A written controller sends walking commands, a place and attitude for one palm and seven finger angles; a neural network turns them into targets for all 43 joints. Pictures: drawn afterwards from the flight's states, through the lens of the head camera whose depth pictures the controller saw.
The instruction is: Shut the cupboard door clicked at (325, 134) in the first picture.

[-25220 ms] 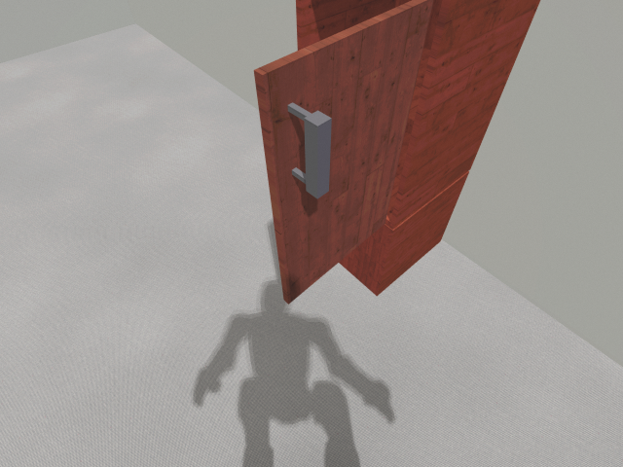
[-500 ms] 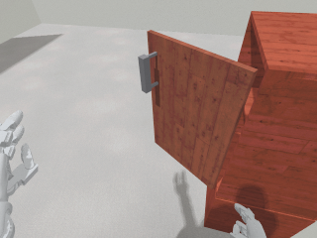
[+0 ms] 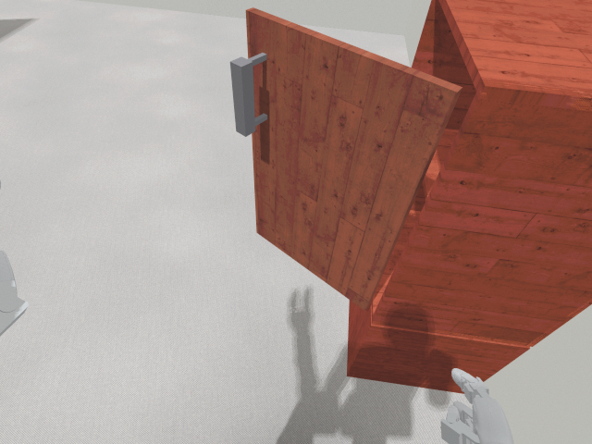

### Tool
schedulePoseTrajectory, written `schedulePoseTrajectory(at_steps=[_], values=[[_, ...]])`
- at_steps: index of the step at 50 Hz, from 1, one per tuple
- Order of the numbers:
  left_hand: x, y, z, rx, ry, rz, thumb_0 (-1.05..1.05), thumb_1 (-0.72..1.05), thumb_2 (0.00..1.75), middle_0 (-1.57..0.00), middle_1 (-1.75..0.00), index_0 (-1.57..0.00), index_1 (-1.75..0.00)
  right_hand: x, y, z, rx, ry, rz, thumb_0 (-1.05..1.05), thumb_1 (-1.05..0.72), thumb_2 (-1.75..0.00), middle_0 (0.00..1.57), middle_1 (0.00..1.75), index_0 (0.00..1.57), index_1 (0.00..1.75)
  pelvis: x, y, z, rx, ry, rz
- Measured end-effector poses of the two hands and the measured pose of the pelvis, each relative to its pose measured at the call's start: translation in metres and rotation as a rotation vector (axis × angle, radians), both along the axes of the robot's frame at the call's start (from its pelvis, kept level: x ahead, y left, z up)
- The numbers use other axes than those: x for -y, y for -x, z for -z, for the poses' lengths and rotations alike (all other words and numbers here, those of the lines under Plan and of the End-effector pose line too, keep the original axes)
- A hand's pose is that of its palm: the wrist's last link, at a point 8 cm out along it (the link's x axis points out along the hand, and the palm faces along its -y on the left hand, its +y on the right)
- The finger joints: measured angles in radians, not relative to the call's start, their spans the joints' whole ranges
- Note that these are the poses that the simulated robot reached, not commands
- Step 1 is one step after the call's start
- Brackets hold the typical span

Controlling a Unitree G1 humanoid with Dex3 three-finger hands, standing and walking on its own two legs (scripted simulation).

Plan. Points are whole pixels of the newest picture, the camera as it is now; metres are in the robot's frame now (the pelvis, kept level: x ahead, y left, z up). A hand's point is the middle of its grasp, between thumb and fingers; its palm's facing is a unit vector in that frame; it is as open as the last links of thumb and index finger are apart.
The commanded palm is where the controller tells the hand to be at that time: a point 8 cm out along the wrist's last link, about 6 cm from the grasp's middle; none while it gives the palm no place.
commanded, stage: step back with the hand held close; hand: left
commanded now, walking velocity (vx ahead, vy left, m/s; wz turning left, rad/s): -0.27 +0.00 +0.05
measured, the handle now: (252, 94) +0.67 +0.12 +0.13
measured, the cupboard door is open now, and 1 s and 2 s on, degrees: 57 57 57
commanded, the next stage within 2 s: stop stepping back and stand still in 1.30 s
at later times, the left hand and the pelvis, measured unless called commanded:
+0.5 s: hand out of the picture +0.13 +0.27 +0.18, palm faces +0.51 -0.74 -0.44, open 7.4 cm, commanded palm +0.07 +0.30 +0.18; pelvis -0.06 +0.00 -0.02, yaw +2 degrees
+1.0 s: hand out of the picture +0.07 +0.29 +0.19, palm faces +0.58 -0.68 -0.45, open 7.4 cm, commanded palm +0.01 +0.31 +0.18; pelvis -0.10 +0.00 -0.02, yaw +5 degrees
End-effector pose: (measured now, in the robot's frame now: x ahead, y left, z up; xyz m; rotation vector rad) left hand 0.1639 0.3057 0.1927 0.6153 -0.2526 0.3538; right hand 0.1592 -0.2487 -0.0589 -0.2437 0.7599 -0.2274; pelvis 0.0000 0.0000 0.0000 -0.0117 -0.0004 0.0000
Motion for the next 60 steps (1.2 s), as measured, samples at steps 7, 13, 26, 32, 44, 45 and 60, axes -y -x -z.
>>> schedulePoseTrajectory(at_steps=[7, 13, 26, 32, 44, 45, 60], values=[[-0.011, 0.04, 0.014, 0.039, 0.045, -0.085, 0.01, 0.88, 0.9, -0.22, -0.3, -0.22, -0.3, -0.01, 0.02, 0.01, 0.022, -0.008, -0.048, 0.01, -0.9, -0.9, 0.2, 0.3, 0.2, 0.3, -0.002, 0.024, 0.009, 0.016, 0.004, -0.013], [-0.005, 0.06, 0.025, 0.083, 0.091, -0.105, 0.01, 0.88, 0.9, -0.22, -0.3, -0.22, -0.3, -0.015, 0.042, 0.023, -0.008, -0.005, -0.087, 0.01, -0.9, -0.9, 0.2, 0.3, 0.2, 0.3, 0.0, 0.042, 0.016, 0.027, 0.007, -0.027], [0.0, 0.075, 0.002, 0.199, -0.028, -0.025, 0.01, 0.88, 0.9, -0.22, -0.3, -0.22, -0.3, -0.005, 0.079, 0.029, -0.015, 0.007, -0.064, 0.02, -0.9, -0.9, 0.2, 0.3, 0.2, 0.3, 0.001, 0.066, 0.023, 0.022, 0.005, -0.029], [-0.003, 0.086, 0.01, 0.18, -0.056, -0.049, 0.01, 0.88, 0.9, -0.22, -0.3, -0.22, -0.3, 0.0, 0.086, 0.038, -0.018, 0.011, -0.061, 0.02, -0.9, -0.9, 0.2, 0.3, 0.2, 0.3, 0.004, 0.073, 0.031, 0.031, 0.003, -0.063], [-0.002, 0.116, 0.01, 0.199, -0.021, -0.044, 0.01, 0.88, 0.9, -0.22, -0.3, -0.22, -0.3, -0.014, 0.089, 0.031, -0.032, 0.031, -0.117, 0.02, -0.9, -0.9, 0.2, 0.3, 0.2, 0.3, 0.001, 0.097, 0.026, 0.004, 0.023, -0.118], [-0.005, 0.119, 0.007, 0.202, -0.036, -0.046, 0.01, 0.88, 0.9, -0.22, -0.3, -0.22, -0.3, -0.016, 0.089, 0.031, -0.025, 0.031, -0.12, 0.02, -0.9, -0.9, 0.2, 0.3, 0.2, 0.3, 0.001, 0.097, 0.026, 0.005, 0.041, -0.136], [0.033, 0.12, 0.005, 0.197, 0.131, 0.074, 0.01, 0.89, 0.9, -0.21, -0.3, -0.21, -0.3, -0.021, 0.117, 0.011, 0.041, -0.046, -0.11, 0.01, -0.9, -0.9, 0.2, 0.3, 0.2, 0.3, 0.02, 0.144, 0.003, -0.022, 0.053, 0.027]])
